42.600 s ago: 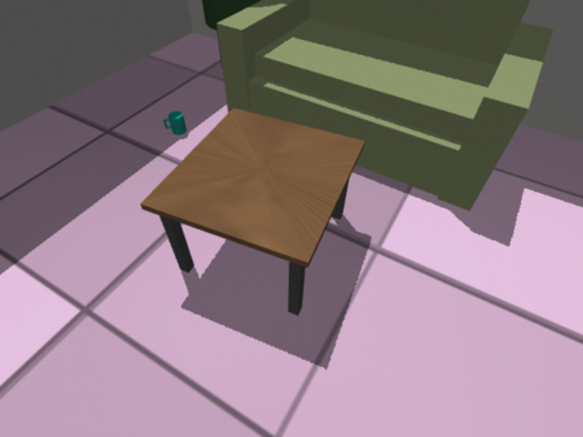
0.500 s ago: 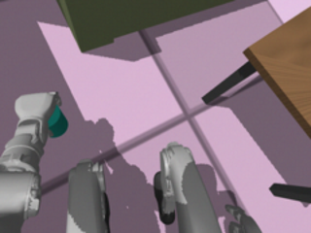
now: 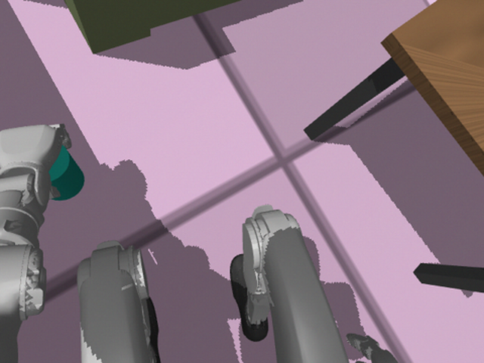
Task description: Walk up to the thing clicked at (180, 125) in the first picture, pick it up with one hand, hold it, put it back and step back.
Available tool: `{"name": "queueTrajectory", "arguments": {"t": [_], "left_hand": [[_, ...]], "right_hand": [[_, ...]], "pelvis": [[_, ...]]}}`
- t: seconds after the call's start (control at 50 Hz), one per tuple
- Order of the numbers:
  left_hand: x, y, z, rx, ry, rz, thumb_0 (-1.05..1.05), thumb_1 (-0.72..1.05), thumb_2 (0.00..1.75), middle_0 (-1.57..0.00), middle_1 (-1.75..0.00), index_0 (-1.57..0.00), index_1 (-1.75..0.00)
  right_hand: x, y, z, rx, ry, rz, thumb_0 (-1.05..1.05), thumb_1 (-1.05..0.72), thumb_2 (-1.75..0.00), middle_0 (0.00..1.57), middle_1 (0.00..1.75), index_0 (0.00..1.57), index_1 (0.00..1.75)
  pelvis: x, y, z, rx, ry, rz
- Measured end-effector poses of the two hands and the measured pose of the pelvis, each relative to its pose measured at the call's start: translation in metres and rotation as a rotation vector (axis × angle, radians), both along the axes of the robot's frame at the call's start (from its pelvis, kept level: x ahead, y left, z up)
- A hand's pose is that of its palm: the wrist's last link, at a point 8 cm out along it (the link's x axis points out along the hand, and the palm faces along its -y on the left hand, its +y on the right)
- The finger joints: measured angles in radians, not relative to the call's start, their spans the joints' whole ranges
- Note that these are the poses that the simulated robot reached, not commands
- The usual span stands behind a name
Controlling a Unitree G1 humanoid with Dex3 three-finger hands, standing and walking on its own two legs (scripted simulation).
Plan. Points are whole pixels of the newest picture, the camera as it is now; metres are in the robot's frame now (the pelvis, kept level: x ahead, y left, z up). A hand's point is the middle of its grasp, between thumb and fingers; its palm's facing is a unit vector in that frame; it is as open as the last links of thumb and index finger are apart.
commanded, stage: crouch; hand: left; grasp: from above
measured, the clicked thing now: (47, 179) +0.46 +0.24 -0.23
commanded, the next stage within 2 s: lower in 0.14 s
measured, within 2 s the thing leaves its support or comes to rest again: rests again in 0.88 s
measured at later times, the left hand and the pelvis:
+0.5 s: hand (51, 170) +0.47 +0.23 -0.23, palm faces -0.51 -0.04 -0.86, open 10.4 cm; pelvis +0.00 +0.00 -0.03, yaw -1 degrees
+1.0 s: hand (60, 173) +0.48 +0.23 -0.28, palm faces -0.49 -0.05 -0.87, open 10.3 cm; pelvis +0.00 +0.00 -0.07, yaw -3 degrees
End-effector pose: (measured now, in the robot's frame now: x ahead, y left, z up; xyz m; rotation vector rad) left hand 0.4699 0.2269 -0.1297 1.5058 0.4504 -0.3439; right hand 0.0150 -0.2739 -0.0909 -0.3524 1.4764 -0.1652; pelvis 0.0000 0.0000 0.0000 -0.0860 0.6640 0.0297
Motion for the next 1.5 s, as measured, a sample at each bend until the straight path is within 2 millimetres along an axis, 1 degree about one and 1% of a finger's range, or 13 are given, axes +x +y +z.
{"name": "queueTrajectory", "arguments": {"t": [0.16,0.36,0.7,0.9,0.96,1.1,1.3,1.38,1.5], "left_hand": [[0.003,0.000,-0.013,0.003,0.004,0.002,0.00,-0.14,0.70,-0.65,-0.68,-0.65,-0.70],[0.008,0.001,-0.025,0.008,0.012,-0.002,0.00,-0.15,0.71,-0.66,-0.68,-0.66,-0.70],[0.009,0.001,-0.074,-0.008,0.007,-0.015,-0.01,-0.11,0.62,-0.68,-0.64,-0.68,-0.66],[0.016,0.000,-0.095,-0.008,0.008,-0.005,0.00,-0.11,0.61,-0.69,-0.63,-0.69,-0.65],[0.016,0.002,-0.096,-0.009,0.003,-0.001,0.00,-0.12,0.64,-0.69,-0.63,-0.69,-0.65],[0.019,0.004,-0.096,-0.014,0.016,-0.002,0.00,-0.12,0.63,-0.70,-0.63,-0.70,-0.64],[0.017,0.007,-0.096,-0.031,0.009,-0.009,-0.01,-0.12,0.63,-0.68,-0.64,-0.68,-0.66],[0.015,0.007,-0.099,-0.020,0.007,-0.030,-0.01,-0.12,0.66,-0.64,-0.67,-0.64,-0.68],[0.013,0.006,-0.102,-0.013,-0.013,-0.027,-0.01,-0.20,0.74,-0.53,-0.73,-0.53,-0.74]], "right_hand": [[-0.011,0.001,-0.012,0.013,0.025,0.002,0.00,-0.90,-0.89,0.20,0.29,0.20,0.30],[-0.011,-0.001,-0.022,0.019,0.037,0.025,0.00,-0.91,-0.90,0.20,0.29,0.20,0.30],[-0.012,-0.001,-0.039,0.016,0.067,0.070,0.00,-0.91,-0.89,0.20,0.29,0.20,0.30],[-0.012,0.004,-0.050,0.046,0.077,0.088,0.00,-0.90,-0.89,0.20,0.29,0.20,0.30],[-0.012,0.006,-0.053,0.059,0.082,0.092,0.00,-0.90,-0.89,0.20,0.29,0.20,0.30],[-0.015,0.008,-0.055,0.076,0.084,0.112,0.00,-0.90,-0.89,0.20,0.29,0.20,0.30],[-0.023,0.009,-0.050,0.052,0.063,0.130,0.00,-0.89,-0.89,0.20,0.29,0.20,0.30],[-0.028,0.011,-0.047,0.050,0.060,0.136,0.00,-0.89,-0.89,0.20,0.29,0.20,0.30],[-0.036,0.014,-0.044,0.057,0.069,0.131,0.00,-0.89,-0.89,0.20,0.29,0.20,0.30]], "pelvis": [[-0.002,-0.001,-0.012,0.000,-0.005,-0.002],[-0.002,-0.002,-0.024,-0.004,-0.010,-0.005],[-0.001,0.000,-0.051,-0.027,-0.026,-0.012],[0.002,0.001,-0.064,-0.041,-0.032,-0.022],[0.003,0.001,-0.065,-0.043,-0.034,-0.022],[0.002,0.001,-0.069,-0.052,-0.052,-0.027],[-0.004,0.004,-0.076,-0.069,-0.082,-0.035],[-0.005,0.005,-0.077,-0.073,-0.092,-0.036],[-0.006,0.005,-0.078,-0.075,-0.092,-0.036]]}}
